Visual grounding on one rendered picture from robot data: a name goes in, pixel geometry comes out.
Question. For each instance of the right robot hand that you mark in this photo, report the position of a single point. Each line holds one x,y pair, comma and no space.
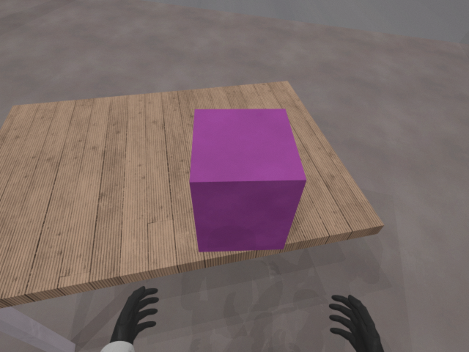
364,336

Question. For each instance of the table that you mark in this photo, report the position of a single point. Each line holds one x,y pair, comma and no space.
96,193

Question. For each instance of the left robot hand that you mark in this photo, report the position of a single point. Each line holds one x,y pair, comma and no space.
127,327

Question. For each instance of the carton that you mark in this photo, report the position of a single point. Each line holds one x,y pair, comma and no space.
246,179

